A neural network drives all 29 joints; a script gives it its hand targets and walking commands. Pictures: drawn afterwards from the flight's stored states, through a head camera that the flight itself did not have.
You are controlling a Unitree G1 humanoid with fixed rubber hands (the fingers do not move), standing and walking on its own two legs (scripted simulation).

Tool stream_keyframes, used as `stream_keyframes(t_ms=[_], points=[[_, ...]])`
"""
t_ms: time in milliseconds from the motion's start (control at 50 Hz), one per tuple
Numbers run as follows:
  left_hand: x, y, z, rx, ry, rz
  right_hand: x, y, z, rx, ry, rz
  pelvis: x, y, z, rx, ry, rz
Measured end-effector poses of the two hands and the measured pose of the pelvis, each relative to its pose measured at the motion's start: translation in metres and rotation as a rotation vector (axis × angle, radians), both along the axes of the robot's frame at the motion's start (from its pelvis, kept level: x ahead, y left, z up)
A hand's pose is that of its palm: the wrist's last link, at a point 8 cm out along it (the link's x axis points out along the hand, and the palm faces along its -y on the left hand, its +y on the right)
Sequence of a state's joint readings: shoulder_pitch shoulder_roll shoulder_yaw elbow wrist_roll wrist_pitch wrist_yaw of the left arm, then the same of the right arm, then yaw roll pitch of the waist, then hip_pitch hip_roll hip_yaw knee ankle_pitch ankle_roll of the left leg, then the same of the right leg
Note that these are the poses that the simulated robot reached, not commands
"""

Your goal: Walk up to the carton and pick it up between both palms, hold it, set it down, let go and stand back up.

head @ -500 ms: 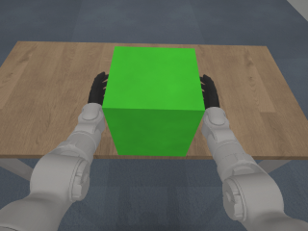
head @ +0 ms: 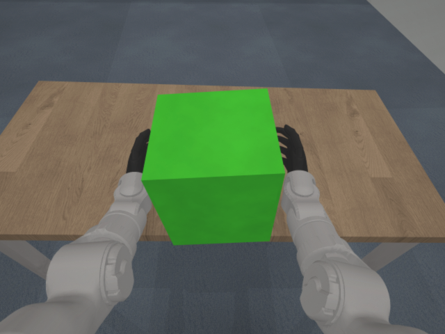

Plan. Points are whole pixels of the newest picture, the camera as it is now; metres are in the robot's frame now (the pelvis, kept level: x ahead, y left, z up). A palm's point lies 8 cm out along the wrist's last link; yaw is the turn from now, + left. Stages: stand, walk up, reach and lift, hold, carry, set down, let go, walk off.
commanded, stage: reach and lift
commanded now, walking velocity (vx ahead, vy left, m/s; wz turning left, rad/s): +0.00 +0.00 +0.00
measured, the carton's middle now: (217, 172) +0.42 +0.03 +0.03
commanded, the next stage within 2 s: none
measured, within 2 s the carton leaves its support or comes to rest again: neither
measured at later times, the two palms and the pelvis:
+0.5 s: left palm (142, 170) +0.40 +0.17 +0.05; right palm (297, 170) +0.41 -0.13 +0.07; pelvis +0.00 +0.00 +0.00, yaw +0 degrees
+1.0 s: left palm (141, 164) +0.40 +0.17 +0.06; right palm (299, 164) +0.41 -0.13 +0.08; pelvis +0.00 +0.00 +0.00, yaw +0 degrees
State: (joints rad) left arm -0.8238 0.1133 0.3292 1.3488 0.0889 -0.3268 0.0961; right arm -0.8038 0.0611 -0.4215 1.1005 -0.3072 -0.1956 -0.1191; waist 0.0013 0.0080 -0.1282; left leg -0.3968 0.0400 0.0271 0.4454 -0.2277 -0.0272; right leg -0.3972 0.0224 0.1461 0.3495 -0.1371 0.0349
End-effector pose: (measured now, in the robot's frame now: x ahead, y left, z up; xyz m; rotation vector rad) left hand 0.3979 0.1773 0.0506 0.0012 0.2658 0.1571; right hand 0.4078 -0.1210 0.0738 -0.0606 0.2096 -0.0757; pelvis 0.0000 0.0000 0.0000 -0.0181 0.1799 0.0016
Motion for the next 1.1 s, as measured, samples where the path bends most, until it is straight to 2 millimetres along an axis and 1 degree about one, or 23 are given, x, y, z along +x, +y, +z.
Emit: stream_keyframes(t_ms=[240, 660, 760, 980, 1100], points=[[0.002, -0.006, -0.002, -0.010, 0.012, -0.006, -0.002, -0.006, -0.007, -0.013, 0.020, -0.009, 0.000, 0.000, 0.000, 0.000, -0.011, 0.000], [0.002, -0.006, -0.002, -0.008, 0.012, -0.006, -0.002, -0.006, -0.007, -0.013, 0.014, -0.007, 0.000, 0.000, 0.000, -0.001, -0.011, 0.001], [0.003, -0.006, 0.000, -0.007, 0.002, -0.004, -0.001, -0.006, -0.004, -0.013, -0.004, -0.006, 0.000, 0.000, 0.000, -0.001, -0.011, 0.001], [0.006, -0.006, 0.011, -0.003, -0.076, -0.002, 0.000, -0.006, 0.007, -0.010, -0.095, -0.008, 0.000, 0.000, 0.000, -0.001, -0.011, 0.001], [0.005, -0.007, 0.012, -0.005, -0.084, -0.002, 0.000, -0.007, 0.009, -0.011, -0.107, -0.009, -0.001, 0.000, 0.000, -0.001, -0.012, 0.001]])
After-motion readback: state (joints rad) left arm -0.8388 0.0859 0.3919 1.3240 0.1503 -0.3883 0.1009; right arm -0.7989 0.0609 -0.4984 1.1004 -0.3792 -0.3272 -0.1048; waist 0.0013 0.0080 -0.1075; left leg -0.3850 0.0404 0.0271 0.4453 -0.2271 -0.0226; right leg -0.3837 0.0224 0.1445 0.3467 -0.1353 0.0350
